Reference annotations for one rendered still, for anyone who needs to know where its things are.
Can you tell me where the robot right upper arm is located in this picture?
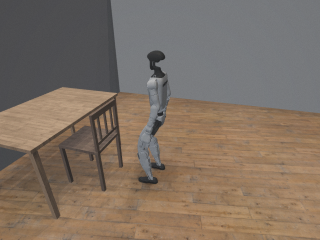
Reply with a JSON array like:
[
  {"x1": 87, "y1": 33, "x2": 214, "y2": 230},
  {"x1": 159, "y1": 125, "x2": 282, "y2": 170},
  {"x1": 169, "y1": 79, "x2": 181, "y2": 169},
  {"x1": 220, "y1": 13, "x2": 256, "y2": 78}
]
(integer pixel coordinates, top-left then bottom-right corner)
[{"x1": 163, "y1": 71, "x2": 171, "y2": 98}]

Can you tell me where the left robot hand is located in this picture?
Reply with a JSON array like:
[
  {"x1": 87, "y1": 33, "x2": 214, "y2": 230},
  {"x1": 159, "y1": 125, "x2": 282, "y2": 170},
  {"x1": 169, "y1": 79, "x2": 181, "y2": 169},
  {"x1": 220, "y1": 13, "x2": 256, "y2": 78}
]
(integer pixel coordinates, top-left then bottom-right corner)
[{"x1": 139, "y1": 133, "x2": 151, "y2": 150}]

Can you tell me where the left robot forearm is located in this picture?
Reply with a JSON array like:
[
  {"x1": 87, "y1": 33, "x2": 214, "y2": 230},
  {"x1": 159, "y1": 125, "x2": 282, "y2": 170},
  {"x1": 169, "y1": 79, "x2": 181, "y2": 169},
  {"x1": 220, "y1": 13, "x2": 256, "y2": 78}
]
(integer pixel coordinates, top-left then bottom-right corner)
[{"x1": 144, "y1": 105, "x2": 158, "y2": 135}]

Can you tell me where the robot right shin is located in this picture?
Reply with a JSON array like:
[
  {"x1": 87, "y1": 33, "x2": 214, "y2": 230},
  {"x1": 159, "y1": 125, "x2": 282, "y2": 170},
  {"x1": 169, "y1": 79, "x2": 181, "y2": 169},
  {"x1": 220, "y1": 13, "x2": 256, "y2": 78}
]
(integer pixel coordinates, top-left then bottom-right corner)
[{"x1": 149, "y1": 136, "x2": 161, "y2": 166}]

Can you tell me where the robot left upper arm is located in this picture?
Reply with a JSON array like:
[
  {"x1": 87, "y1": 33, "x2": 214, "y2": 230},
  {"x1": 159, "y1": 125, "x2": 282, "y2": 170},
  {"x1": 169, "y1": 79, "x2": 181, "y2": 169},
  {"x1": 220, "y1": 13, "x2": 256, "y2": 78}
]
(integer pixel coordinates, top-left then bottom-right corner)
[{"x1": 147, "y1": 78, "x2": 161, "y2": 112}]

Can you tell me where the chair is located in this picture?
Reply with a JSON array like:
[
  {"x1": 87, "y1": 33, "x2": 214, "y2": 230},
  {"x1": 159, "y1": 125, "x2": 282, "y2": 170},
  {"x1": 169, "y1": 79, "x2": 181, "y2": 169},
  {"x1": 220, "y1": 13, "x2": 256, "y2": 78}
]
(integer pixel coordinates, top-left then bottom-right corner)
[{"x1": 58, "y1": 99, "x2": 123, "y2": 192}]

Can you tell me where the table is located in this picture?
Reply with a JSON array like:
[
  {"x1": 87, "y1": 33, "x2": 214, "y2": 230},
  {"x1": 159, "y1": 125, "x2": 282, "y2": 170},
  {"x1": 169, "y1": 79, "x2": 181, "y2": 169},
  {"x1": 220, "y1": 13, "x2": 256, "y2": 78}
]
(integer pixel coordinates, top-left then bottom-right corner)
[{"x1": 0, "y1": 87, "x2": 121, "y2": 220}]

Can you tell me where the right robot forearm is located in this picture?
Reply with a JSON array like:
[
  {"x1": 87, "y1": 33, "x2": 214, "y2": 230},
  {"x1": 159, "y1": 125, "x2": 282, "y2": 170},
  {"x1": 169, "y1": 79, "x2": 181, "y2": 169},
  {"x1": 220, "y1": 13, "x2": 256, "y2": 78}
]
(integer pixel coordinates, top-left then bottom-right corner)
[{"x1": 163, "y1": 96, "x2": 170, "y2": 113}]

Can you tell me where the right robot foot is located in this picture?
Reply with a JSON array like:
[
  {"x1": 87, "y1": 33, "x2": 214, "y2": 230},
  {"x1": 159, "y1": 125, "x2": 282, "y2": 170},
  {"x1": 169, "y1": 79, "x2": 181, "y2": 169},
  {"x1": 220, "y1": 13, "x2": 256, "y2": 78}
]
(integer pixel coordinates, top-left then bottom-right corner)
[{"x1": 151, "y1": 162, "x2": 165, "y2": 170}]

